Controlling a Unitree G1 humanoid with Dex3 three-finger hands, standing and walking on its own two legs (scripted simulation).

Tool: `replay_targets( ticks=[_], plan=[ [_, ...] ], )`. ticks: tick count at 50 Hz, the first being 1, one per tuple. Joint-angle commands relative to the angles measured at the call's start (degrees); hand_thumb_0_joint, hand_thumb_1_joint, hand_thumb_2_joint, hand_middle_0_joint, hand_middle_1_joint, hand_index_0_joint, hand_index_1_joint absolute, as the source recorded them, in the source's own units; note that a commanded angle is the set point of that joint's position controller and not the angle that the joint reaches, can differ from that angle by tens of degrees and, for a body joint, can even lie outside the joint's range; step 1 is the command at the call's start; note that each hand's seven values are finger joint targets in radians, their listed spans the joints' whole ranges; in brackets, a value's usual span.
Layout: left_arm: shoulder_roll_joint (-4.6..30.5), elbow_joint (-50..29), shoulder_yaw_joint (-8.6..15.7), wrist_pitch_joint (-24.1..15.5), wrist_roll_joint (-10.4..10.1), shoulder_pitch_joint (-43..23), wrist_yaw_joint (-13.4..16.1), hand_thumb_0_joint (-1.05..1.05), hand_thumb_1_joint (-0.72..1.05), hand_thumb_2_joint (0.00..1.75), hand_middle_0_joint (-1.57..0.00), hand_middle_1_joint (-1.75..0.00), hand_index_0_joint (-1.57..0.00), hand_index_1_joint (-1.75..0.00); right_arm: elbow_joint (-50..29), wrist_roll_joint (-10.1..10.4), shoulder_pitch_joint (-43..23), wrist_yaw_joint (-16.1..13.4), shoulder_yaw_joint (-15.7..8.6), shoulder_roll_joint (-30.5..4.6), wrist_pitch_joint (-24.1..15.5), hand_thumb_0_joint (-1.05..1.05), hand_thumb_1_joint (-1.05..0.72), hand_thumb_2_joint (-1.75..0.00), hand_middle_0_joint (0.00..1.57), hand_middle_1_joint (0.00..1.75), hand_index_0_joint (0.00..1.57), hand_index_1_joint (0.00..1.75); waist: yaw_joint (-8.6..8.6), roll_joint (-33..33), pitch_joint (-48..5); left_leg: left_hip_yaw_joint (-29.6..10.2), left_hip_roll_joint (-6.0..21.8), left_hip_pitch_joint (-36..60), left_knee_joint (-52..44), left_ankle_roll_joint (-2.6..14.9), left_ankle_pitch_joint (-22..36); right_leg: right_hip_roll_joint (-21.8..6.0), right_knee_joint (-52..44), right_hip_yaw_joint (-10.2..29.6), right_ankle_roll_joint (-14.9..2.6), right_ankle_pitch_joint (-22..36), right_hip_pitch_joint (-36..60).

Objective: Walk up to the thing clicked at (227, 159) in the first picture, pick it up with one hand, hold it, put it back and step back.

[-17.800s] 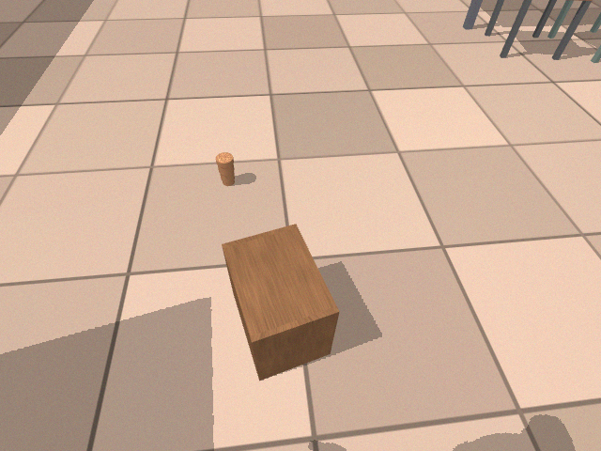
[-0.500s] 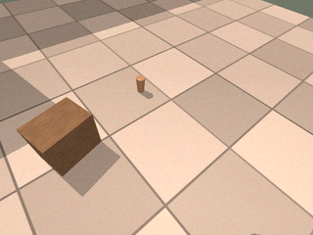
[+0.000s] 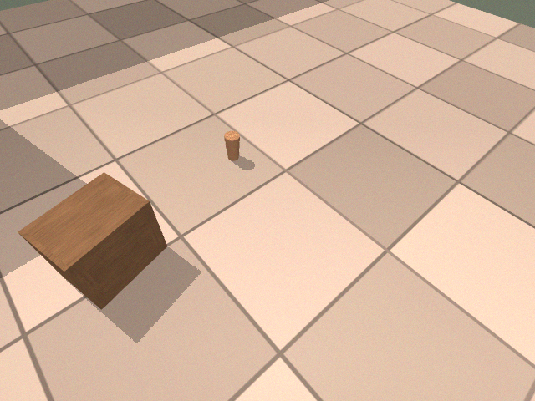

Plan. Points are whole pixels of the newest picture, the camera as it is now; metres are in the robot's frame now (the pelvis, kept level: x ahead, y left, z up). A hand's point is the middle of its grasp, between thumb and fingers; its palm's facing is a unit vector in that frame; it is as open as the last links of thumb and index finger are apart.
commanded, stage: stand
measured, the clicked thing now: (232, 146) +1.43 +0.20 -0.70
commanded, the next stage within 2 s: walk up in 1.84 s
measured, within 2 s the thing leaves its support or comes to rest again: neither
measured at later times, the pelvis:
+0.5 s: pelvis +0.00 +0.00 +0.00, yaw +0 degrees
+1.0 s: pelvis +0.00 +0.00 +0.00, yaw +0 degrees
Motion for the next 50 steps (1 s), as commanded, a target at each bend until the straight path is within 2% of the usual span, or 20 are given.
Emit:
replay_targets(
  ticks=[1,2,4,5,8,11,13,19,21,23,25,26,28,30,33,36,40,43,50],
  plan=[
    [12.13,-3.27,2.35,-1.35,-0.14,-1.41,0.96,0.00,0.90,0.90,-0.20,-0.30,-0.20,-0.30,-3.57,-0.19,-3.23,-0.54,-2.35,-11.89,-1.04,0.00,-0.90,-0.90,0.20,0.30,0.20,0.30,0.23,-0.04,-6.53,-3.15,5.20,2.58,-1.89,2.21,11.16,-5.78,-3.65,4.14,-1.90,6.81,0.40],
    [12.23,-3.31,2.40,-1.42,-0.13,-1.42,1.01,0.00,0.90,0.90,-0.20,-0.30,-0.20,-0.30,-3.61,-0.20,-2.91,-0.53,-2.40,-11.97,-1.07,0.00,-0.90,-0.90,0.20,0.30,0.20,0.30,0.21,-0.45,-7.56,-3.00,5.36,2.71,-1.26,2.34,13.30,-6.03,-3.18,4.06,-1.94,9.48,1.92],
    [12.25,-3.29,2.39,-1.42,-0.19,-1.32,1.00,0.00,0.90,0.90,-0.20,-0.30,-0.20,-0.30,-3.59,-0.12,-2.69,-0.52,-2.27,-11.87,-1.00,0.00,-0.90,-0.90,0.20,0.30,0.20,0.30,-0.02,-0.29,-6.62,-2.87,5.23,2.84,-1.58,2.25,11.66,-6.00,-3.59,4.24,-1.89,7.81,0.68],
    [12.19,-3.19,2.37,-1.47,-0.15,-0.99,1.05,0.00,0.90,0.90,-0.20,-0.30,-0.20,-0.30,-3.55,-0.13,-3.00,-0.49,-2.33,-11.89,-1.00,0.00,-0.90,-0.90,0.20,0.30,0.20,0.30,0.21,-0.30,-6.40,-3.17,5.32,2.73,-1.52,2.23,12.63,-5.87,-3.59,4.09,-1.85,8.95,1.06],
    [12.10,-3.47,2.38,-1.41,-0.08,-1.16,0.97,0.00,0.90,0.90,-0.20,-0.30,-0.20,-0.30,-3.59,-0.19,-2.58,-0.42,-2.31,-11.97,-0.87,0.00,-0.90,-0.90,0.20,0.30,0.20,0.30,-0.06,-0.12,-5.80,-2.93,4.96,2.25,-2.01,2.17,8.58,-5.80,-4.66,4.39,-1.86,4.78,0.05],
    [12.25,-3.64,2.48,-1.33,-0.12,-1.36,0.90,0.00,0.90,0.90,-0.20,-0.30,-0.20,-0.30,-3.70,-0.18,-2.51,-0.46,-2.22,-12.03,-1.02,0.00,-0.90,-0.90,0.20,0.30,0.20,0.30,-0.04,0.72,-6.57,-2.95,5.19,2.78,-2.09,2.16,10.72,-5.82,-3.91,4.26,-2.07,6.25,0.56],
    [12.16,-3.36,2.50,-1.28,-0.21,-0.93,0.89,0.00,0.90,0.90,-0.20,-0.30,-0.20,-0.30,-3.64,-0.20,-2.49,-0.48,-2.18,-11.99,-1.01,0.00,-0.90,-0.90,0.20,0.30,0.20,0.30,0.12,0.69,-5.77,-3.25,5.14,1.84,-2.42,2.29,9.14,-5.64,-4.15,4.30,-2.04,4.79,0.79],
    [11.97,-3.60,2.53,-1.37,-0.19,0.10,0.94,0.00,0.90,0.90,-0.20,-0.30,-0.20,-0.30,-3.84,-0.13,-2.04,-0.62,-2.08,-12.07,-1.26,0.00,-0.90,-0.90,0.20,0.30,0.20,0.30,0.34,-0.04,-7.79,-2.73,5.57,4.16,-0.87,2.36,16.08,-5.75,-2.92,3.94,-1.91,12.91,2.12],
    [12.29,-3.76,2.62,-1.33,-0.21,-0.20,0.95,0.00,0.90,0.90,-0.20,-0.30,-0.20,-0.30,-3.79,-0.11,-1.80,-0.74,-2.00,-11.97,-1.22,0.00,-0.90,-0.90,0.20,0.30,0.20,0.30,0.12,0.12,-7.52,-2.57,5.61,4.46,-1.17,2.30,16.08,-5.80,-2.79,4.24,-2.08,12.78,1.93],
    [11.97,-3.76,2.44,-1.28,-0.21,-0.15,0.99,0.00,0.90,0.90,-0.20,-0.30,-0.20,-0.30,-3.98,-0.08,-2.09,-0.68,-1.89,-11.88,-1.10,0.00,-0.90,-0.90,0.20,0.30,0.20,0.30,0.10,-0.25,-6.65,-2.63,5.44,3.44,-1.23,2.23,14.34,-5.63,-3.26,3.84,-1.87,11.55,1.78],
    [11.94,-3.80,2.39,-1.18,-0.07,-0.36,0.93,0.00,0.90,0.90,-0.20,-0.30,-0.20,-0.30,-3.88,-0.14,-2.08,-0.66,-1.96,-12.22,-0.90,0.00,-0.90,-0.90,0.20,0.30,0.20,0.30,0.02,0.21,-5.47,-2.65,5.30,2.96,-1.86,2.12,10.18,-5.61,-4.36,4.37,-1.98,6.65,0.45],
    [12.02,-3.88,2.44,-1.09,-0.03,-0.66,0.94,0.00,0.90,0.90,-0.20,-0.30,-0.20,-0.30,-3.98,-0.14,-1.96,-0.69,-1.98,-12.23,-0.83,0.00,-0.90,-0.90,0.20,0.30,0.20,0.30,-0.08,0.29,-5.80,-2.74,5.36,2.82,-1.99,2.27,10.41,-5.55,-4.07,4.21,-2.12,6.28,0.75],
    [12.02,-3.81,2.37,-1.12,-0.03,0.17,0.89,0.00,0.90,0.90,-0.20,-0.30,-0.20,-0.30,-4.04,-0.12,-1.89,-0.67,-2.01,-12.41,-0.90,0.00,-0.90,-0.90,0.20,0.30,0.20,0.30,0.09,0.55,-6.52,-2.58,5.50,3.67,-1.49,2.35,11.87,-5.65,-3.86,4.20,-2.13,7.98,0.88],
    [11.99,-3.65,2.33,-1.18,-0.03,0.33,0.86,0.00,0.90,0.90,-0.20,-0.30,-0.20,-0.30,-3.95,-0.04,-1.97,-0.60,-1.79,-12.16,-0.92,0.00,-0.90,-0.90,0.20,0.30,0.20,0.30,0.10,0.82,-5.00,-2.79,5.33,3.25,-2.01,2.31,10.07,-5.55,-4.30,4.30,-2.05,6.45,-0.05],
    [12.37,-3.84,2.41,-1.27,-0.14,0.22,0.88,0.00,0.90,0.90,-0.20,-0.30,-0.20,-0.30,-4.07,-0.14,-1.16,-0.60,-1.76,-12.09,-1.03,0.00,-0.90,-0.90,0.20,0.30,0.20,0.30,0.15,-0.18,-6.18,-2.78,5.47,2.94,-1.78,2.26,12.48,-5.68,-3.57,4.25,-2.15,9.02,1.52],
    [12.39,-3.83,2.44,-1.16,-0.06,0.05,0.82,0.00,0.90,0.90,-0.20,-0.30,-0.20,-0.30,-4.09,-0.17,-1.10,-0.65,-1.81,-12.30,-0.86,0.00,-0.90,-0.90,0.20,0.30,0.20,0.30,0.02,0.16,-5.17,-2.77,5.27,2.47,-2.29,2.41,8.83,-5.60,-4.23,4.39,-2.13,4.84,0.44],
    [12.36,-4.11,2.24,-1.29,-0.08,0.21,0.76,0.00,0.90,0.90,-0.20,-0.30,-0.20,-0.30,-4.05,-0.16,-0.62,-0.52,-1.67,-12.26,-1.06,0.00,-0.90,-0.90,0.20,0.30,0.20,0.30,-0.01,0.12,-5.21,-2.80,5.32,2.60,-2.11,2.15,10.74,-5.62,-4.10,4.44,-2.13,7.08,0.56],
    [12.30,-3.93,2.29,-1.18,0.01,0.34,0.77,0.00,0.90,0.90,-0.20,-0.30,-0.20,-0.30,-3.99,-0.20,-0.63,-0.52,-1.73,-12.39,-0.87,0.00,-0.90,-0.90,0.20,0.30,0.20,0.30,-0.09,0.42,-4.00,-2.91,5.02,1.59,-2.82,2.37,5.44,-5.51,-5.09,4.66,-2.07,2.18,-0.43],
    [12.13,-4.09,2.14,-1.24,0.07,0.96,0.68,0.00,0.90,0.90,-0.20,-0.30,-0.20,-0.30,-4.09,-0.34,-0.40,-0.45,-1.82,-12.38,-1.01,0.00,-0.90,-0.90,0.20,0.30,0.20,0.30,0.28,-0.11,-4.15,-3.17,5.32,1.97,-2.68,2.37,7.27,-5.37,-4.60,4.48,-2.09,3.12,-0.64]
  ],
)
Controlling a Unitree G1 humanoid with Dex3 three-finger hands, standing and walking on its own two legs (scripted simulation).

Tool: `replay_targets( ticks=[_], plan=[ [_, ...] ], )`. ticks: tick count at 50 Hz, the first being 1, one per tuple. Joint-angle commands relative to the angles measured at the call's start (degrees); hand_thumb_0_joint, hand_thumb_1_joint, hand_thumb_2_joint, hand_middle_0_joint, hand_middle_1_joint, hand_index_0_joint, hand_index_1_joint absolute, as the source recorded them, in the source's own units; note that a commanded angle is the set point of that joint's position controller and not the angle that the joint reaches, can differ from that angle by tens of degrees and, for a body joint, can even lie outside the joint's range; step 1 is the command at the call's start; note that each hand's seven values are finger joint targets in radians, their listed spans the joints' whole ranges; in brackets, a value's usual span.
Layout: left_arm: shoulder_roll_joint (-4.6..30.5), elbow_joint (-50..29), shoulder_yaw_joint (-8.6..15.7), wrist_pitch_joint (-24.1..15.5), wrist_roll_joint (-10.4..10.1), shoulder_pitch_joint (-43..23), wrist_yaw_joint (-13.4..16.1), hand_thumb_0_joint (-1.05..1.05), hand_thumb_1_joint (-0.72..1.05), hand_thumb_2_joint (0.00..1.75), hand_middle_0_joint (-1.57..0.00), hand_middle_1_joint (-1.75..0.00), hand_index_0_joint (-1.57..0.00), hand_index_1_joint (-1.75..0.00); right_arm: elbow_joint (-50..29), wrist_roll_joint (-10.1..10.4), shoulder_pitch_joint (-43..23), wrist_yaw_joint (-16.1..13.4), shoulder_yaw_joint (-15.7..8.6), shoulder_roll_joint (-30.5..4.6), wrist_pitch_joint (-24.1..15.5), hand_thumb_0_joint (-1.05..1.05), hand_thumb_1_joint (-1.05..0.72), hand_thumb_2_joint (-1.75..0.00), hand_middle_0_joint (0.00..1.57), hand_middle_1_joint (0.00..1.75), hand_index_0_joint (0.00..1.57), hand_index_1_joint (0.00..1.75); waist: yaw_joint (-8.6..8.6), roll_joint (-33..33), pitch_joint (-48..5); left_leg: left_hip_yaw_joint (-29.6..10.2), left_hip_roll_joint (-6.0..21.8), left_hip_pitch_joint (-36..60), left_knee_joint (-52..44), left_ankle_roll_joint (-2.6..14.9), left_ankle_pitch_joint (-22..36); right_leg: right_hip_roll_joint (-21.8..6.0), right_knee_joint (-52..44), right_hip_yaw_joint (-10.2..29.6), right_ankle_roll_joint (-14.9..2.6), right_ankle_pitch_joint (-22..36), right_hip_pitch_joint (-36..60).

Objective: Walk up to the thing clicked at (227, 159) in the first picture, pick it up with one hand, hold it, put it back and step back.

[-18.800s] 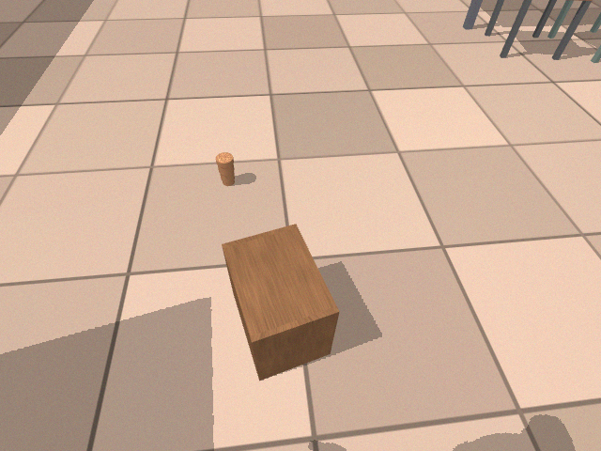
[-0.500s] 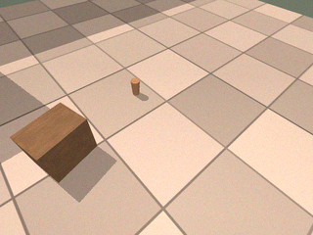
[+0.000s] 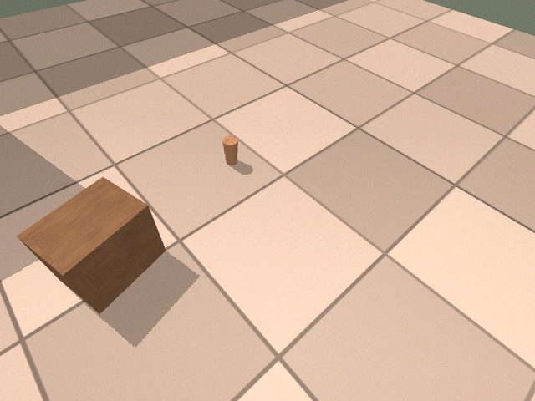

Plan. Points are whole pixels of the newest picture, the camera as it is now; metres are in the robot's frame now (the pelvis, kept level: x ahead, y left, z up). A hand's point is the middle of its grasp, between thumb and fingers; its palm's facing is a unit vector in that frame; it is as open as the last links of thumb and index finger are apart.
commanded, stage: stand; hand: left
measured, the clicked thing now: (231, 151) +1.43 +0.21 -0.70
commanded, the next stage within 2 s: walk up in 0.84 s
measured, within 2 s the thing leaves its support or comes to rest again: neither
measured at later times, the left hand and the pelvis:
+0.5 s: hand out of the picture +0.08 +0.26 -0.16, palm faces -0.03 -0.94 -0.34, open 7.3 cm; pelvis +0.01 +0.00 +0.00, yaw +0 degrees
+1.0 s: hand out of the picture +0.08 +0.28 -0.15, palm faces +0.06 -0.94 -0.35, open 7.3 cm; pelvis +0.03 +0.01 +0.00, yaw +2 degrees
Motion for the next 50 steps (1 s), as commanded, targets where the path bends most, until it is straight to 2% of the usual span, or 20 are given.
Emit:
replay_targets(
  ticks=[1,2,8,12,17,22,27,32,33,40,41,42,43,44,45,46,47,48,49,50],
  plan=[
    [12.25,-3.50,2.38,-1.54,-0.10,-1.60,1.01,0.00,0.90,0.90,-0.20,-0.30,-0.20,-0.30,-3.55,-0.16,-2.69,-0.55,-2.66,-12.39,-1.12,0.00,-0.90,-0.90,0.20,0.30,0.20,0.30,0.14,-0.06,-5.10,-3.17,5.02,1.82,-1.77,2.97,8.46,-6.08,-3.98,4.50,-1.77,4.65,-0.54],
    [12.57,-3.50,2.41,-1.56,-0.22,-1.60,1.00,0.00,0.90,0.90,-0.20,-0.30,-0.20,-0.30,-3.49,-0.23,-2.34,-0.56,-2.49,-11.90,-1.16,0.00,-0.90,-0.90,0.20,0.30,0.20,0.30,0.13,-0.72,-5.05,-3.14,4.92,1.53,-1.77,2.73,9.95,-6.13,-3.69,4.44,-1.81,5.90,-0.14],
    [12.43,-3.61,2.19,-1.55,-0.19,-1.42,1.00,0.00,0.90,0.90,-0.20,-0.30,-0.20,-0.30,-3.36,-0.22,-2.05,-0.51,-2.49,-12.05,-0.96,0.00,-0.90,-0.90,0.20,0.30,0.20,0.30,-0.07,0.11,-4.10,-3.09,4.61,0.76,-2.30,2.70,5.56,-6.00,-4.36,4.68,-1.76,1.88,-1.42],
    [12.40,-3.61,2.16,-1.62,-0.30,-1.21,1.02,0.00,0.90,0.90,-0.20,-0.30,-0.20,-0.30,-3.35,-0.17,-1.86,-0.54,-2.46,-12.29,-1.12,0.00,-0.90,-0.90,0.20,0.30,0.20,0.30,0.18,0.33,-5.20,-3.11,4.94,1.21,-1.78,2.85,9.31,-6.22,-3.60,4.67,-1.84,5.64,0.07],
    [12.36,-3.55,2.02,-1.64,-0.19,-1.21,1.07,0.00,0.90,0.90,-0.20,-0.30,-0.20,-0.30,-3.44,-0.14,-1.75,-0.53,-2.41,-12.02,-0.96,0.00,-0.90,-0.90,0.20,0.30,0.20,0.30,-0.11,-0.41,-4.28,-3.04,4.77,1.75,-1.78,2.83,7.25,-6.24,-4.39,4.86,-1.78,3.94,-1.45],
    [12.30,-3.80,2.10,-1.60,-0.35,-1.09,1.10,0.00,0.90,0.90,-0.20,-0.30,-0.20,-0.30,-3.50,-0.16,-1.64,-0.69,-2.41,-12.41,-1.27,0.00,-0.90,-0.90,0.20,0.30,0.20,0.30,0.27,1.35,-5.90,-2.78,5.17,2.28,-1.46,2.82,12.04,-6.28,-2.82,4.62,-1.87,8.40,0.63],
    [12.56,-3.68,2.19,-1.47,-0.14,-1.06,1.09,0.00,0.90,0.90,-0.20,-0.30,-0.20,-0.30,-3.62,-0.19,-1.87,-0.81,-2.43,-12.14,-1.29,0.00,-0.90,-0.90,0.20,0.30,0.20,0.30,0.24,0.17,-4.91,-2.90,5.32,3.26,-1.99,2.83,10.69,-6.00,-3.02,4.33,-1.86,6.77,-1.21],
    [12.28,-3.66,2.08,-1.66,-0.26,-0.97,1.18,0.00,0.90,0.90,-0.20,-0.30,-0.20,-0.30,-3.82,-0.14,-1.62,-0.73,-2.31,-11.69,-1.29,0.00,-0.90,-0.90,0.20,0.30,0.20,0.30,0.10,-1.10,-4.47,-2.58,5.17,3.26,-1.52,2.67,13.49,-5.99,-2.74,4.19,-1.61,10.26,-0.77],
    [12.12,-3.62,2.09,-1.67,-0.30,-1.15,1.20,0.00,0.90,0.90,-0.20,-0.30,-0.20,-0.30,-3.80,-0.11,-1.65,-0.75,-2.39,-12.23,-1.16,0.00,-0.90,-0.90,0.20,0.30,0.20,0.30,0.05,-0.59,-4.44,-2.46,5.05,2.61,-1.44,2.80,11.33,-6.15,-3.40,4.46,-1.59,8.57,-0.54],
    [12.44,-3.76,2.27,-1.42,-0.19,-1.22,1.13,0.00,0.90,0.90,-0.20,-0.30,-0.20,-0.30,-3.97,-0.24,-2.07,-0.75,-2.58,-12.34,-1.09,0.00,-0.90,-0.90,0.20,0.30,0.20,0.30,0.12,0.81,-4.86,-2.43,4.94,2.39,-2.09,2.87,8.26,-6.01,-3.61,4.61,-2.03,5.21,-0.62],
    [12.42,-3.60,2.20,-1.48,-0.15,-0.98,1.17,0.00,0.90,0.90,-0.20,-0.30,-0.20,-0.30,-4.03,-0.16,-2.44,-0.67,-2.52,-11.97,-1.11,0.00,-0.90,-0.90,0.20,0.30,0.20,0.30,0.23,-0.21,-4.12,-2.75,4.95,2.47,-1.98,2.75,9.78,-5.86,-3.65,4.42,-1.92,6.49,-0.84],
    [18.56,-6.60,6.49,-2.43,0.82,2.43,-0.66,0.00,0.90,0.90,-0.20,-0.30,-0.20,-0.30,-7.18,-1.08,1.65,0.88,-6.27,-16.92,-2.11,0.00,-0.90,-0.90,0.20,0.30,0.20,0.30,0.81,-0.84,-10.82,-1.50,1.85,0.89,3.23,6.74,-20.99,-4.15,0.72,3.75,-4.73,-21.48,3.31],
    [18.61,-5.89,6.84,-2.50,1.33,4.00,-1.14,0.00,0.90,0.90,-0.20,-0.30,-0.20,-0.30,-8.02,-1.70,-1.67,1.55,-6.70,-17.03,-2.09,0.00,-0.90,-0.90,0.20,0.30,0.20,0.30,2.58,-1.06,-5.91,-1.03,1.65,-8.98,5.84,6.61,-26.69,-6.65,-0.28,7.73,-6.46,-29.89,2.97],
    [19.37,-5.94,7.51,-2.62,1.59,4.79,-1.30,0.00,0.90,0.90,-0.20,-0.30,-0.20,-0.30,-9.45,-1.87,-4.83,1.95,-6.41,-15.64,-1.86,0.00,-0.90,-0.90,0.20,0.30,0.20,0.30,4.16,-4.90,-1.36,3.77,-0.92,-19.72,11.98,4.80,-23.30,-10.77,-5.91,12.79,-8.53,-35.11,6.42],
    [21.29,-6.88,8.50,-2.90,1.65,5.72,-1.24,0.00,0.90,0.90,-0.20,-0.30,-0.20,-0.30,-11.75,-1.99,-7.91,2.28,-6.27,-14.59,-1.75,0.00,-0.90,-0.90,0.20,0.30,0.20,0.30,5.97,-10.13,2.77,6.20,-0.94,-28.17,22.98,4.06,-17.60,-18.73,-12.85,20.80,-11.89,-37.76,6.72],
    [21.80,-7.92,8.79,-3.55,1.71,6.34,-1.10,0.00,0.90,0.90,-0.20,-0.30,-0.20,-0.30,-12.62,-2.05,-8.78,2.40,-6.44,-14.32,-1.96,0.00,-0.90,-0.90,0.20,0.30,0.20,0.30,7.02,-8.13,5.33,3.09,1.25,-33.05,26.18,3.58,-16.15,-22.55,-14.30,24.03,-14.62,-33.65,7.69],
    [21.04,-8.26,8.71,-3.80,1.70,6.10,-1.21,0.00,0.90,0.90,-0.20,-0.30,-0.20,-0.30,-12.52,-1.90,-8.18,2.48,-6.73,-14.20,-2.39,0.00,-0.90,-0.90,0.20,0.30,0.20,0.30,6.85,-6.54,6.79,1.45,2.80,-33.98,25.20,3.33,-15.60,-22.87,-13.52,23.92,-15.82,-27.52,8.07],
    [20.15,-8.45,8.69,-3.94,1.66,6.36,-1.40,0.00,0.90,0.90,-0.20,-0.30,-0.20,-0.30,-12.38,-1.80,-7.05,2.95,-6.95,-14.70,-2.89,0.00,-0.90,-0.90,0.20,0.30,0.20,0.30,5.99,-5.61,6.81,1.25,3.79,-31.87,24.45,3.50,-15.39,-20.52,-12.98,21.23,-15.51,-23.98,7.39],
    [19.78,-9.25,8.52,-4.02,1.80,4.66,-1.45,0.00,0.90,0.90,-0.20,-0.30,-0.20,-0.30,-12.33,-1.74,-4.92,3.41,-7.02,-14.41,-3.27,0.00,-0.90,-0.90,0.20,0.30,0.20,0.30,4.39,-6.49,5.36,1.27,4.55,-28.33,22.93,3.37,-15.93,-18.15,-11.97,17.28,-14.35,-22.41,6.15],
    [19.41,-10.15,8.31,-3.97,1.77,3.07,-1.72,0.00,0.90,0.90,-0.20,-0.30,-0.20,-0.30,-12.01,-1.94,-3.23,3.94,-7.24,-13.81,-3.40,0.00,-0.90,-0.90,0.20,0.30,0.20,0.30,3.43,-7.28,3.90,2.52,3.74,-23.55,21.33,3.19,-15.80,-15.50,-10.87,13.33,-13.00,-23.00,3.35]
  ],
)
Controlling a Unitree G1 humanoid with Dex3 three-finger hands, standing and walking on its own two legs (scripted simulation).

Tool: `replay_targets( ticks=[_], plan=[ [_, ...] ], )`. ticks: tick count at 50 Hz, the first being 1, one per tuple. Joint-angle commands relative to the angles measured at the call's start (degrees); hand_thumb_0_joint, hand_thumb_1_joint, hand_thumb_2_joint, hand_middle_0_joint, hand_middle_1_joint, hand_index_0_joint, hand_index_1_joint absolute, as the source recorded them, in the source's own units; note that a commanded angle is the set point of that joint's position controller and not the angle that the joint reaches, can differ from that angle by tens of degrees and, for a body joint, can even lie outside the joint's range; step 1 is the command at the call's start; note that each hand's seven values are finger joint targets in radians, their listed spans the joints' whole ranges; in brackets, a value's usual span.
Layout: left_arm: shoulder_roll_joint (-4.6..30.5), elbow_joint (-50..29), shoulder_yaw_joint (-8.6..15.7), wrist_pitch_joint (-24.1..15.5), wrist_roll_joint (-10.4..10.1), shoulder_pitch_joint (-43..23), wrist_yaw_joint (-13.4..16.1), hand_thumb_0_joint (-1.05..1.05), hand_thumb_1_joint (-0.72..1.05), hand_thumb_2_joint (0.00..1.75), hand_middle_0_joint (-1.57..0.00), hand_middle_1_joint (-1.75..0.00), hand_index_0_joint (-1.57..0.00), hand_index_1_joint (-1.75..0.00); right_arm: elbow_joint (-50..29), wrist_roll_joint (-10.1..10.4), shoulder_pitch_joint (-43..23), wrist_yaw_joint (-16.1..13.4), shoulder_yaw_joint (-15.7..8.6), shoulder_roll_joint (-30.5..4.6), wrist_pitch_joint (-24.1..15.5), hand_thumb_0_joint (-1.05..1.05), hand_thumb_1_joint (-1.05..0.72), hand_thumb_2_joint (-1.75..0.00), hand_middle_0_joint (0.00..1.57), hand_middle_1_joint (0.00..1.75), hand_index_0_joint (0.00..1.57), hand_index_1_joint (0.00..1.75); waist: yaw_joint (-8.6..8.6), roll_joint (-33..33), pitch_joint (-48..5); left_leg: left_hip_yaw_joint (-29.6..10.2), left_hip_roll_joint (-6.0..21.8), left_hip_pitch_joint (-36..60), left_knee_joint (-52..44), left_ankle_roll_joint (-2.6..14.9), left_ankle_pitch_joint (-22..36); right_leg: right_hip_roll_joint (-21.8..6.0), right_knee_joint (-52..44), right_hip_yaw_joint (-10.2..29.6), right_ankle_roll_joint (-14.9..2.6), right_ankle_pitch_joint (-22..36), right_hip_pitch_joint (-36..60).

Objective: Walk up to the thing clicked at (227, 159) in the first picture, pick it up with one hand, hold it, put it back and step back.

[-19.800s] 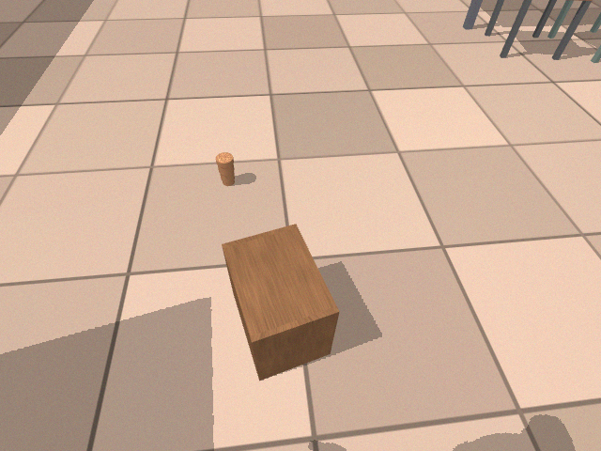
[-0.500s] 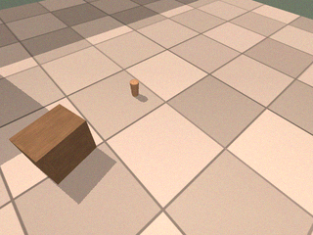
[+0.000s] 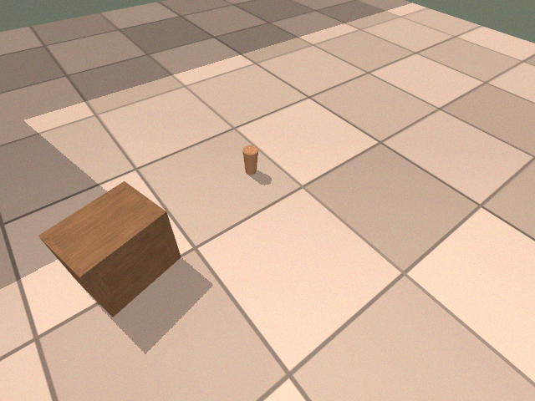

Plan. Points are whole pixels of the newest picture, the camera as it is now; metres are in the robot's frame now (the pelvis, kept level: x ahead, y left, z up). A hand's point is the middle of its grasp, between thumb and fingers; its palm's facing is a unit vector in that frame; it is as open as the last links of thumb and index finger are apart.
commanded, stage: walk up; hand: left
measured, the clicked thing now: (250, 161) +1.40 +0.15 -0.70
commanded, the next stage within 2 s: none
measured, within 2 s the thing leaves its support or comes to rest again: neither
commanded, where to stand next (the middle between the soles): +1.05 -0.05 m, yaw -2 degrees
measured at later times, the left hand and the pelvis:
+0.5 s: hand (120, 319) +0.28 +0.30 -0.14, palm faces -0.11 -0.93 -0.35, open 7.3 cm; pelvis +0.20 +0.02 -0.01, yaw -3 degrees
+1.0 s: hand (168, 243) +0.47 +0.25 -0.16, palm faces -0.03 -0.93 -0.36, open 7.3 cm; pelvis +0.44 -0.03 -0.02, yaw -1 degrees
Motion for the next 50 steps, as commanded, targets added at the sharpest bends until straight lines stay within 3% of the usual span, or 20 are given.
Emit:
replay_targets(
  ticks=[1,5,6,7,8,9,11,14,22,25,27,28,29,30,31,33,36,43,48,50],
  plan=[
    [18.56,-6.24,4.56,-1.34,0.31,-4.67,0.51,0.00,0.90,0.90,-0.20,-0.30,-0.20,-0.30,-8.21,-0.07,-5.62,1.36,-3.44,-9.95,-3.48,0.00,-0.90,-0.90,0.20,0.30,0.20,0.30,-0.15,-10.66,4.59,-0.30,3.24,-8.05,-3.78,0.07,-0.52,-13.02,-12.20,12.40,-9.77,-16.42,-0.73],
    [14.69,-9.05,3.11,-0.42,-0.29,-8.17,-0.38,0.00,0.90,0.90,-0.20,-0.30,-0.20,-0.30,-3.98,-0.33,10.72,0.45,-6.26,-12.18,-3.59,0.00,-0.90,-0.90,0.20,0.30,0.20,0.30,-8.99,-1.13,-1.13,3.81,-0.33,26.44,-11.63,-1.08,12.25,-5.41,9.31,1.68,-5.45,-14.14,-24.98],
    [10.37,-9.28,1.72,-0.25,-0.09,-4.95,-0.34,0.00,0.90,0.90,-0.20,-0.30,-0.20,-0.30,-2.15,-0.63,18.78,-0.49,-7.84,-16.42,-3.77,0.00,-0.90,-0.90,0.20,0.30,0.20,0.30,-12.69,13.22,-5.26,-2.20,2.69,36.22,-14.68,0.64,1.80,-0.84,28.43,-1.35,-4.10,-16.30,-32.69],
    [6.95,-9.86,0.62,-0.07,-0.68,-2.48,-0.04,0.00,0.90,0.90,-0.20,-0.30,-0.20,-0.30,-3.14,-1.66,21.96,-1.43,-8.31,-20.66,-4.17,0.00,-0.90,-0.90,0.20,0.30,0.20,0.30,-13.09,21.49,-4.93,-27.60,14.27,33.75,-25.28,3.63,-19.64,7.76,44.12,6.55,-2.78,-20.65,-42.17],
    [12.05,-9.66,1.72,0.27,-1.56,-2.15,0.47,0.00,0.90,0.90,-0.20,-0.30,-0.20,-0.30,-6.97,-0.63,12.77,-1.41,-8.05,-21.87,-4.54,0.00,-0.90,-0.90,0.20,0.30,0.20,0.30,-9.30,12.05,-3.26,-41.87,21.01,22.81,-35.02,8.29,-31.32,5.86,46.92,12.96,-2.91,-15.04,-38.41],
    [14.18,-9.26,1.68,0.34,-1.28,0.25,0.70,0.00,0.90,0.90,-0.20,-0.30,-0.20,-0.30,-9.56,0.74,5.58,-1.15,-7.87,-22.78,-4.46,0.00,-0.90,-0.90,0.20,0.30,0.20,0.30,-5.43,11.71,0.70,-42.42,24.28,16.38,-37.47,11.97,-32.46,1.49,47.95,14.33,-3.31,-12.31,-36.06],
    [16.23,-6.11,2.27,0.01,-2.27,2.81,0.43,0.00,0.90,0.90,-0.20,-0.30,-0.20,-0.30,-11.98,0.68,-0.42,-1.12,-5.72,-17.85,-4.98,0.00,-0.90,-0.90,0.20,0.30,0.20,0.30,-1.38,5.92,3.93,-25.62,19.06,11.44,-32.46,10.74,-19.82,-1.48,44.38,14.68,-1.70,-5.66,-33.52],
    [15.78,-4.66,2.52,0.25,-2.15,5.15,-0.75,0.00,0.90,0.90,-0.20,-0.30,-0.20,-0.30,-12.22,0.97,1.34,-1.07,-4.61,-14.29,-5.98,0.00,-0.90,-0.90,0.20,0.30,0.20,0.30,-1.29,6.06,6.02,-12.35,13.57,6.61,-33.54,8.99,-8.83,-2.08,36.59,11.23,0.88,0.57,-28.00],
    [13.14,-10.03,2.42,-0.21,-1.38,-3.18,-2.64,0.00,0.90,0.90,-0.20,-0.30,-0.20,-0.30,-13.95,1.21,3.24,-0.83,-5.08,-16.03,-6.42,0.00,-0.90,-0.90,0.20,0.30,0.20,0.30,-2.46,6.66,6.66,-2.17,12.43,7.48,-31.55,9.91,-1.70,-4.23,16.12,4.22,0.96,9.45,-21.57],
    [12.44,-10.43,2.48,-0.67,-1.43,-3.77,-2.41,0.00,0.90,0.90,-0.20,-0.30,-0.20,-0.30,-14.27,1.01,4.34,-1.13,-4.78,-15.84,-5.73,0.00,-0.90,-0.90,0.20,0.30,0.20,0.30,-2.44,6.11,4.76,-0.94,12.27,8.96,-25.73,9.50,10.66,-2.09,14.10,0.92,-0.02,8.62,-17.22],
    [12.52,-9.14,3.00,-1.08,-1.54,1.62,-1.91,0.00,0.90,0.90,-0.20,-0.30,-0.20,-0.30,-14.98,1.00,4.19,-1.40,-4.58,-15.43,-5.22,0.00,-0.90,-0.90,0.20,0.30,0.20,0.30,0.56,2.74,0.55,1.97,10.27,10.12,-13.91,8.20,23.84,0.96,10.06,-2.15,-0.98,7.37,-8.78],
    [14.89,-7.16,4.31,-1.73,-1.54,8.83,-1.02,0.00,0.90,0.90,-0.20,-0.30,-0.20,-0.30,-15.16,0.99,6.92,-1.45,-3.63,-12.71,-5.02,0.00,-0.90,-0.90,0.20,0.30,0.20,0.30,3.74,-4.23,-5.16,3.99,7.22,8.27,1.38,6.02,28.48,1.84,8.05,-0.50,-2.20,4.51,2.35],
    [19.20,-6.39,5.76,-2.34,-1.18,15.65,-0.06,0.00,0.90,0.90,-0.20,-0.30,-0.20,-0.30,-15.67,1.40,10.48,-1.52,-2.34,-9.10,-4.96,0.00,-0.90,-0.90,0.20,0.30,0.20,0.30,5.96,-14.96,-10.04,6.19,2.62,-0.62,17.03,3.43,18.78,-5.39,4.13,10.99,-4.15,-4.61,11.83],
    [23.54,-7.12,6.29,-2.75,-1.59,16.75,0.46,0.00,0.90,0.90,-0.20,-0.30,-0.20,-0.30,-17.33,2.13,10.41,-1.45,-1.67,-7.85,-5.07,0.00,-0.90,-0.90,0.20,0.30,0.20,0.30,5.01,-21.69,-9.32,4.54,-5.16,-16.04,26.47,1.11,-4.90,-19.24,-4.65,38.07,-10.41,-2.83,18.68],
    [23.96,-8.03,6.40,-2.63,-2.59,14.15,0.61,0.00,0.90,0.90,-0.20,-0.30,-0.20,-0.30,-16.25,1.57,7.54,-2.18,-2.67,-12.93,-4.61,0.00,-0.90,-0.90,0.20,0.30,0.20,0.30,5.53,-16.37,-7.22,-0.33,-1.64,-18.92,30.34,1.08,-7.00,-22.44,-5.59,43.21,-14.38,0.48,16.12],
    [19.57,-9.51,4.98,-2.53,-3.56,10.10,1.38,0.00,0.90,0.90,-0.20,-0.30,-0.20,-0.30,-14.85,2.34,4.38,-2.15,-2.93,-12.78,-4.73,0.00,-0.90,-0.90,0.20,0.30,0.20,0.30,3.39,-6.83,-0.74,-6.39,0.88,-15.60,31.58,1.39,-0.99,-18.40,-3.93,28.43,-12.92,16.38,4.57],
    [15.53,-10.87,3.55,-3.08,-3.40,5.08,1.66,0.00,0.90,0.90,-0.20,-0.30,-0.20,-0.30,-14.19,2.43,8.04,-1.04,-2.42,-9.96,-3.64,0.00,-0.90,-0.90,0.20,0.30,0.20,0.30,-1.18,-9.42,2.43,-3.95,2.13,-9.02,23.28,1.42,6.21,-10.57,-4.88,13.18,-9.02,17.80,-7.22],
    [16.66,-14.43,3.72,-4.24,-1.97,5.62,1.41,0.00,0.90,0.90,-0.20,-0.30,-0.20,-0.30,-17.81,1.07,-0.86,1.15,-2.95,-8.93,-3.10,0.00,-0.90,-0.90,0.20,0.30,0.20,0.30,0.39,-7.07,4.94,-0.73,3.76,-11.00,1.43,-1.52,13.62,-10.88,-8.35,6.23,-10.29,12.25,-7.18],
    [17.43,-13.94,3.61,-3.27,-2.01,8.66,1.35,0.00,0.90,0.90,-0.20,-0.30,-0.20,-0.30,-18.64,0.77,-4.20,1.57,-3.35,-8.66,-4.13,0.00,-0.90,-0.90,0.20,0.30,0.20,0.30,1.72,-6.20,1.40,2.98,2.05,-2.28,-8.60,1.16,17.58,-11.37,-2.23,5.80,-8.80,15.73,-3.64],
    [17.56,-14.82,3.29,-2.89,-2.08,8.10,1.62,0.00,0.90,0.90,-0.20,-0.30,-0.20,-0.30,-17.08,0.56,0.97,1.19,-4.02,-10.06,-4.32,0.00,-0.90,-0.90,0.20,0.30,0.20,0.30,-1.21,-1.76,-1.04,4.09,0.03,6.45,-11.49,2.87,15.21,-10.65,5.80,5.03,-8.01,20.45,-5.83]
  ],
)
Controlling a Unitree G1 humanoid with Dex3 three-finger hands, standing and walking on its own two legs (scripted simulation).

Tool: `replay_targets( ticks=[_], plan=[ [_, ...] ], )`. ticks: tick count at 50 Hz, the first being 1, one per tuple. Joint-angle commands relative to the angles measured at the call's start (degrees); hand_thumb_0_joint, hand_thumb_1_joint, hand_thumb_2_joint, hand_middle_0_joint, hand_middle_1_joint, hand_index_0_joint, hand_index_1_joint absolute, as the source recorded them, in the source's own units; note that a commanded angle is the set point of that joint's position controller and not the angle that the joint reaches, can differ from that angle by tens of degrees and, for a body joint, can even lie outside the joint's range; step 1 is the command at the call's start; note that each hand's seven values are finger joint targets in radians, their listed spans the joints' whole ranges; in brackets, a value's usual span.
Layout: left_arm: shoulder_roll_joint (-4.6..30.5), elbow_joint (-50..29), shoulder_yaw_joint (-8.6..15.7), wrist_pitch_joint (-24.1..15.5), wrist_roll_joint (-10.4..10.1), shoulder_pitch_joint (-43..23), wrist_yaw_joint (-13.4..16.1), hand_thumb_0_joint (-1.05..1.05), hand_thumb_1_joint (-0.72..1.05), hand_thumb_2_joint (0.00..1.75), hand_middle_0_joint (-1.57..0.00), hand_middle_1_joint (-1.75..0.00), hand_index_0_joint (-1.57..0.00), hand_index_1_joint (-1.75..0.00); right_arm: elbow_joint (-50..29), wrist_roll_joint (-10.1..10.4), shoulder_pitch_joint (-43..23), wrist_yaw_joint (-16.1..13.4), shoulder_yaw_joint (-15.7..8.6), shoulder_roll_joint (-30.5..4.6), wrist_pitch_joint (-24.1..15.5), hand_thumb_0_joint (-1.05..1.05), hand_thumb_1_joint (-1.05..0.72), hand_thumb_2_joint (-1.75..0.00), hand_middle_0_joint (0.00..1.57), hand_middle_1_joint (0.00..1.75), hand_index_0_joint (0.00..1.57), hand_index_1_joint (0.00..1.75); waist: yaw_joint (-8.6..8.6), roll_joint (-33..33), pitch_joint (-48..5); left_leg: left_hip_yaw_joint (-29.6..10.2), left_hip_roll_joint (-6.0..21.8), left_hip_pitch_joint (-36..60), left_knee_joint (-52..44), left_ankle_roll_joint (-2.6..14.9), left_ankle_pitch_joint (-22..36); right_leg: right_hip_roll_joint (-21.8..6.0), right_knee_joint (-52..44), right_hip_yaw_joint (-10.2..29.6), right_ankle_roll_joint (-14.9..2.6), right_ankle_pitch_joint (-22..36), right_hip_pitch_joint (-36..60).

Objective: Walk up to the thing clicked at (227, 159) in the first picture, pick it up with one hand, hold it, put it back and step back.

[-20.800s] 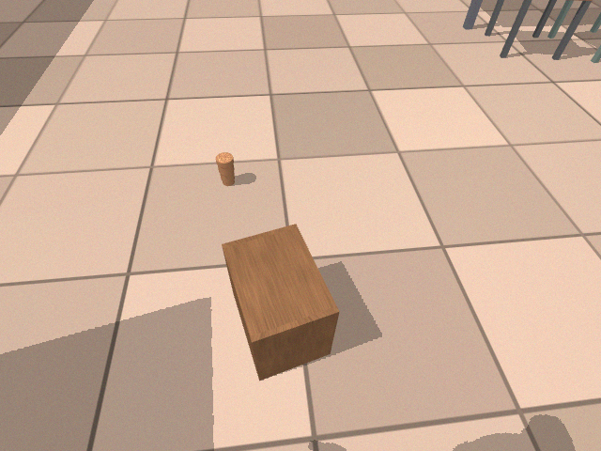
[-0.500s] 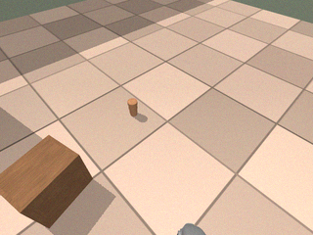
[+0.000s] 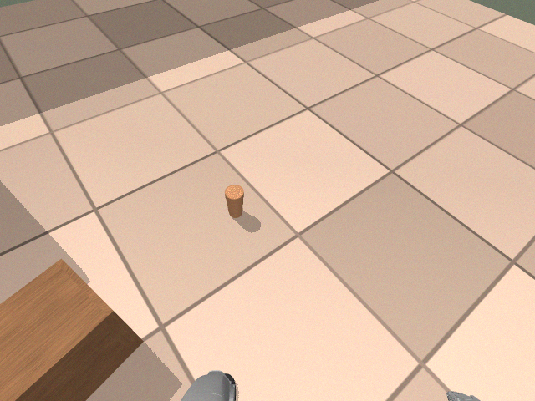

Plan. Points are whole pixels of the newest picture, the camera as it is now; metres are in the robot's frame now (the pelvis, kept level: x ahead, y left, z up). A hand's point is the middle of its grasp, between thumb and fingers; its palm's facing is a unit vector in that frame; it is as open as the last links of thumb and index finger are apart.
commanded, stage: walk up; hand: left
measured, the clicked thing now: (234, 202) +0.96 +0.19 -0.68
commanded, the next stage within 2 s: none
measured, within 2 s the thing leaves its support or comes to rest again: neither
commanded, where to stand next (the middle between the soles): +0.61 -0.01 m, yaw -1 degrees
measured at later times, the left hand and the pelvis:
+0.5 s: hand (147, 289) +0.31 +0.25 -0.12, palm faces -0.08 -0.91 -0.42, open 7.3 cm; pelvis +0.22 -0.03 -0.01, yaw -2 degrees
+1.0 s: hand (160, 256) +0.39 +0.25 -0.14, palm faces +0.01 -0.92 -0.39, open 7.3 cm; pelvis +0.38 -0.03 +0.00, yaw +2 degrees
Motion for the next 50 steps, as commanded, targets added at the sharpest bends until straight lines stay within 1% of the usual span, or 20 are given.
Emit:
replay_targets(
  ticks=[1,2,3,4,5,7,10,17,21,23,24,25,26,27,29,32,40,44,48,50],
  plan=[
    [13.54,-5.75,3.62,-1.06,-0.36,-0.50,1.69,0.00,0.90,0.90,-0.20,-0.30,-0.20,-0.30,-2.66,-1.15,8.39,-0.91,-4.41,-11.86,-2.65,0.00,-0.90,-0.90,0.20,0.30,0.20,0.30,-6.48,2.16,-9.75,1.08,-2.88,24.14,-3.38,4.41,-3.83,-11.55,12.52,5.68,-7.06,29.89,-10.86],
    [9.87,-6.01,2.28,-0.82,-0.97,2.02,1.92,0.00,0.90,0.90,-0.20,-0.30,-0.20,-0.30,-1.62,-2.11,15.06,-1.69,-5.67,-15.49,-3.03,0.00,-0.90,-0.90,0.20,0.30,0.20,0.30,-9.47,11.12,-13.17,-8.26,3.41,33.32,-7.91,7.22,-12.52,-7.24,28.42,2.98,-4.98,22.54,-20.03],
    [6.29,-6.12,1.52,-0.48,-1.73,6.04,1.76,0.00,0.90,0.90,-0.20,-0.30,-0.20,-0.30,-3.39,-1.87,15.56,-2.28,-6.56,-19.19,-3.36,0.00,-0.90,-0.90,0.20,0.30,0.20,0.30,-8.10,19.58,-16.21,-35.63,17.89,43.60,-12.10,11.71,-14.49,2.77,39.48,4.47,-1.87,-6.87,-35.36],
    [13.07,-4.41,3.03,0.17,-1.50,4.37,2.87,0.00,0.90,0.90,-0.20,-0.30,-0.20,-0.30,-3.87,0.33,13.89,-2.43,-6.75,-19.03,-3.21,0.00,-0.90,-0.90,0.20,0.30,0.20,0.30,-8.46,11.14,-16.60,-41.67,20.32,43.16,-15.25,15.97,-15.25,0.05,43.64,10.13,-3.35,-7.92,-37.32],
    [14.37,-4.18,2.66,0.02,-1.19,1.67,2.99,0.00,0.90,0.90,-0.20,-0.30,-0.20,-0.30,-4.51,0.93,12.14,-2.74,-6.46,-17.37,-2.99,0.00,-0.90,-0.90,0.20,0.30,0.20,0.30,-8.02,8.07,-12.90,-37.41,19.86,38.82,-15.46,16.22,-9.52,-1.86,46.07,11.70,-3.19,-5.94,-38.37],
    [12.76,-3.21,2.57,-0.30,-1.70,1.26,2.27,0.00,0.90,0.90,-0.20,-0.30,-0.20,-0.30,-5.75,1.45,7.22,-3.39,-3.99,-13.67,-3.18,0.00,-0.90,-0.90,0.20,0.30,0.20,0.30,-5.04,3.57,-6.51,-19.48,14.18,26.01,-15.61,10.91,6.25,-3.43,42.64,14.91,-2.46,1.15,-31.38],
    [11.16,-2.04,2.59,0.65,-1.51,3.77,1.17,0.00,0.90,0.90,-0.20,-0.30,-0.20,-0.30,-6.17,1.54,4.71,-3.41,-3.16,-12.24,-3.83,0.00,-0.90,-0.90,0.20,0.30,0.20,0.30,-2.68,4.79,-3.28,-8.57,9.99,15.91,-17.02,9.85,9.53,-4.33,37.01,11.15,-0.76,4.72,-25.56],
    [9.48,-4.58,2.70,0.57,-0.31,-4.45,-0.79,0.00,0.90,0.90,-0.20,-0.30,-0.20,-0.30,-7.28,0.70,5.29,-2.85,-3.85,-14.75,-4.21,0.00,-0.90,-0.90,0.20,0.30,0.20,0.30,-4.21,7.79,0.44,-5.35,10.13,15.19,-19.54,12.37,-3.13,-7.71,15.26,6.74,0.69,12.04,-25.94],
    [9.47,-3.27,3.52,-0.18,-0.31,-4.43,-0.83,0.00,0.90,0.90,-0.20,-0.30,-0.20,-0.30,-7.80,0.87,4.76,-2.68,-3.31,-14.18,-3.58,0.00,-0.90,-0.90,0.20,0.30,0.20,0.30,-2.93,6.26,-1.75,-4.44,8.91,11.84,-13.43,10.06,-1.55,-4.60,8.60,3.95,-0.47,15.21,-15.68],
    [10.91,-1.35,4.28,-0.74,-0.14,0.99,-0.24,0.00,0.90,0.90,-0.20,-0.30,-0.20,-0.30,-8.29,0.95,3.99,-2.72,-2.73,-12.90,-2.95,0.00,-0.90,-0.90,0.20,0.30,0.20,0.30,0.27,1.01,-5.09,-2.80,6.87,9.47,-3.84,7.93,-1.06,-2.65,4.55,2.69,-1.11,16.06,-5.30],
    [13.22,-0.06,5.33,-1.26,0.01,5.38,0.38,0.00,0.90,0.90,-0.20,-0.30,-0.20,-0.30,-8.30,0.85,6.11,-2.66,-1.86,-10.30,-2.80,0.00,-0.90,-0.90,0.20,0.30,0.20,0.30,2.30,-6.34,-8.63,-0.14,3.59,6.32,8.30,6.42,-0.31,-2.80,2.36,4.45,-2.13,11.74,2.94],
    [17.46,0.09,6.74,-1.78,0.35,9.78,1.21,0.00,0.90,0.90,-0.20,-0.30,-0.20,-0.30,-8.83,1.03,9.81,-2.69,-0.49,-6.33,-2.87,0.00,-0.90,-0.90,0.20,0.30,0.20,0.30,3.55,-19.11,-12.13,3.11,-1.72,-0.12,24.03,3.50,-10.20,-13.63,-4.41,20.82,-4.84,1.31,7.91],
    [20.00,-1.74,6.61,-2.18,-0.06,7.79,1.53,0.00,0.90,0.90,-0.20,-0.30,-0.20,-0.30,-8.30,1.23,11.28,-2.75,-0.44,-7.30,-2.32,0.00,-0.90,-0.90,0.20,0.30,0.20,0.30,1.96,-18.26,-9.82,0.90,-6.96,-10.53,31.09,1.28,-23.35,-24.63,-12.46,41.81,-10.11,-3.15,9.49],
    [20.80,-1.92,6.35,-1.81,-0.89,5.37,1.51,0.00,0.90,0.90,-0.20,-0.30,-0.20,-0.30,-7.01,0.40,8.61,-3.53,-1.90,-12.44,-1.56,0.00,-0.90,-0.90,0.20,0.30,0.20,0.30,2.21,-14.09,-7.23,-3.40,-3.78,-10.02,35.04,1.26,-24.40,-27.28,-13.25,46.37,-13.29,-5.80,3.12],
    [17.10,-2.97,5.38,-1.61,-1.43,1.81,1.86,0.00,0.90,0.90,-0.20,-0.30,-0.20,-0.30,-5.29,1.08,5.93,-3.44,-2.29,-13.17,-1.53,0.00,-0.90,-0.90,0.20,0.30,0.20,0.30,0.52,-7.87,-1.20,-7.86,-1.06,-9.37,34.79,1.22,-18.16,-22.28,-13.62,34.46,-11.79,3.91,-4.72],
    [14.16,-3.46,4.24,-2.07,-1.39,-2.32,2.13,0.00,0.90,0.90,-0.20,-0.30,-0.20,-0.30,-2.74,1.41,11.07,-2.42,-1.97,-10.37,-0.60,0.00,-0.90,-0.90,0.20,0.30,0.20,0.30,-3.16,-10.16,-1.93,-5.96,-1.09,-2.49,28.34,0.86,-10.67,-14.01,-11.97,16.98,-6.85,15.28,-9.58],
    [14.24,-5.29,4.81,-2.40,-0.29,0.84,1.92,0.00,0.90,0.90,-0.20,-0.30,-0.20,-0.30,-5.40,-0.16,2.02,-0.74,-2.53,-9.39,-0.19,0.00,-0.90,-0.90,0.20,0.30,0.20,0.30,-0.14,-8.07,0.19,-4.18,0.63,-5.24,10.89,-1.70,-5.08,-15.54,-14.18,12.05,-10.48,8.86,-7.29],
    [14.70,-5.02,4.77,-2.15,-0.49,2.89,2.03,0.00,0.90,0.90,-0.20,-0.30,-0.20,-0.30,-6.73,-0.48,-1.62,-0.37,-2.17,-8.40,-1.11,0.00,-0.90,-0.90,0.20,0.30,0.20,0.30,0.83,-8.53,-1.36,-1.57,0.62,-0.75,2.00,-0.56,-3.79,-16.24,-8.61,10.82,-10.42,20.57,-4.47],
    [15.84,-5.76,4.39,-1.54,-0.68,0.38,2.37,0.00,0.90,0.90,-0.20,-0.30,-0.20,-0.30,-5.74,-0.54,1.52,-0.56,-2.65,-8.72,-1.52,0.00,-0.90,-0.90,0.20,0.30,0.20,0.30,-2.74,-6.55,-3.33,0.72,-0.87,9.57,-2.11,1.49,-5.24,-17.15,-2.34,10.51,-9.85,22.67,-9.04],
    [11.71,-6.68,2.54,-1.24,-0.81,1.94,2.44,0.00,0.90,0.90,-0.20,-0.30,-0.20,-0.30,-2.65,-1.11,12.30,-1.45,-4.18,-13.47,-2.35,0.00,-0.90,-0.90,0.20,0.30,0.20,0.30,-7.74,6.51,-9.49,-4.75,-0.48,27.31,-8.22,4.70,-11.40,-10.08,20.06,5.00,-6.14,24.81,-17.14]
  ],
)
